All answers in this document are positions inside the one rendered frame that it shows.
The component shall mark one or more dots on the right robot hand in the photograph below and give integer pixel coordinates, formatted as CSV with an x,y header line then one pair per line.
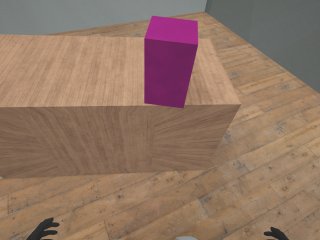
x,y
276,233

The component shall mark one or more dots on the carton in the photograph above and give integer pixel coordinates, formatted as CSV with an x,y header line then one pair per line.
x,y
170,47

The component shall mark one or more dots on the pedestal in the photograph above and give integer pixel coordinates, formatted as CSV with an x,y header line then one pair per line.
x,y
75,105

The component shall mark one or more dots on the left robot hand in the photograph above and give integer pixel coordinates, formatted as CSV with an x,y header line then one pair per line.
x,y
39,232

